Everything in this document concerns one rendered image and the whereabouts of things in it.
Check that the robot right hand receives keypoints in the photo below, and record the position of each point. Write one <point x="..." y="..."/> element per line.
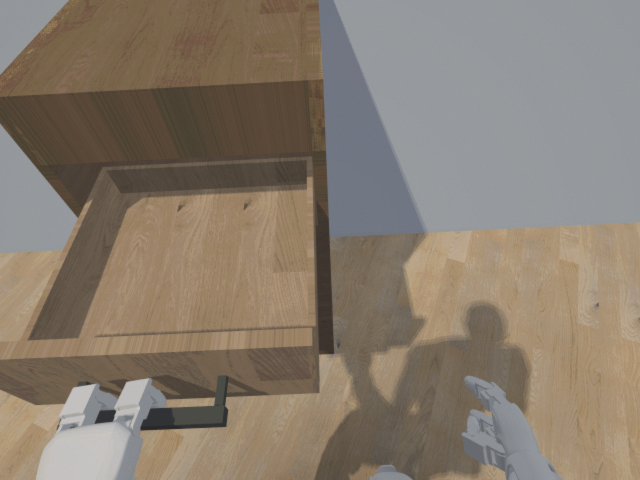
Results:
<point x="503" y="434"/>

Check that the robot right shin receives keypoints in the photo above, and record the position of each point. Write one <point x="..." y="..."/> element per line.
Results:
<point x="386" y="468"/>

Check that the right robot forearm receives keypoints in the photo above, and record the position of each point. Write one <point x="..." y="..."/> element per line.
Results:
<point x="528" y="465"/>

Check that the cabinet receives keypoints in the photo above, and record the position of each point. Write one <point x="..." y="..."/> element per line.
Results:
<point x="140" y="82"/>

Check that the handle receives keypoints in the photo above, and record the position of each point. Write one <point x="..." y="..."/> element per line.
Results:
<point x="180" y="417"/>

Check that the drawer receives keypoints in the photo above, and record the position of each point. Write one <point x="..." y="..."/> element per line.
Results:
<point x="180" y="273"/>

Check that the robot left hand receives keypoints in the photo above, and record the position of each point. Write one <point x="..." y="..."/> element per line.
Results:
<point x="102" y="451"/>

